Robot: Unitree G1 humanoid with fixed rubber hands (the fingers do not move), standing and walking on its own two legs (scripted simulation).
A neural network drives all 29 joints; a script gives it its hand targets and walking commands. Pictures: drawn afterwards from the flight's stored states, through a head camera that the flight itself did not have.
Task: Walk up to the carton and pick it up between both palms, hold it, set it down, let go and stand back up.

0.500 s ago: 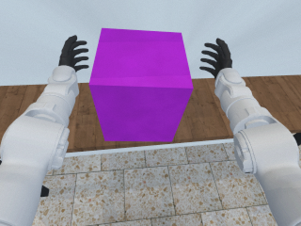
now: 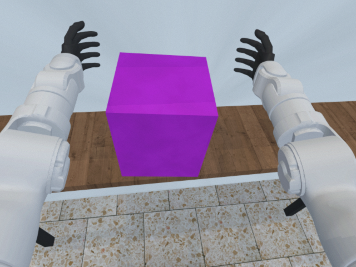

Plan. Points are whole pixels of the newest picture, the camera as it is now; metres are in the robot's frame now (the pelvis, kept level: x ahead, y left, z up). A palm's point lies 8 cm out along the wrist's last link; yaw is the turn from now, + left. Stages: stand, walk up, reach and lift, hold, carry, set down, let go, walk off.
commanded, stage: set down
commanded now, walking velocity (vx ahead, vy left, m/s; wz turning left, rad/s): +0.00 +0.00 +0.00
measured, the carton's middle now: (161, 119) +0.47 +0.03 +0.05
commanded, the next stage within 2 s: none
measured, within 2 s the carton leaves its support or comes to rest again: neither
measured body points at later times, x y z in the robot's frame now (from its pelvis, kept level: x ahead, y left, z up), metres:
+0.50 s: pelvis -0.01 +0.00 +0.00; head +0.02 +0.01 +0.45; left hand +0.43 +0.23 +0.13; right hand +0.43 -0.18 +0.13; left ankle +0.02 +0.13 -0.74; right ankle +0.01 -0.09 -0.74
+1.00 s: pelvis +0.00 +0.01 +0.01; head +0.00 +0.02 +0.46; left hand +0.36 +0.23 +0.08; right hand +0.36 -0.18 +0.08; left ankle +0.02 +0.13 -0.74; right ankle +0.01 -0.09 -0.74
